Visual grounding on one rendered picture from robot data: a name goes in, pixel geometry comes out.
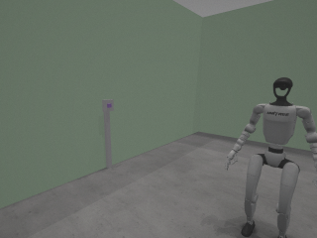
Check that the left robot upper arm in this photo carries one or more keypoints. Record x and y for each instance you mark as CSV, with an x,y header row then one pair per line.
x,y
308,123

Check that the robot right thigh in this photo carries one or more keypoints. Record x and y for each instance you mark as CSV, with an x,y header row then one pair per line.
x,y
254,171

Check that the right robot upper arm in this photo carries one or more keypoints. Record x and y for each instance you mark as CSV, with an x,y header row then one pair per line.
x,y
255,117

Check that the right robot hand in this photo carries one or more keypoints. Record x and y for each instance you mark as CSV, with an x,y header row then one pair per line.
x,y
232,155

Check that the right robot forearm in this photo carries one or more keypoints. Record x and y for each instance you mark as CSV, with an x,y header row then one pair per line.
x,y
241,141

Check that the right robot shin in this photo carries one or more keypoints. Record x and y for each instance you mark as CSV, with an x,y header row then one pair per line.
x,y
250,209

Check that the panel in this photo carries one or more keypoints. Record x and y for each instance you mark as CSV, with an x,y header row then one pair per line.
x,y
107,130

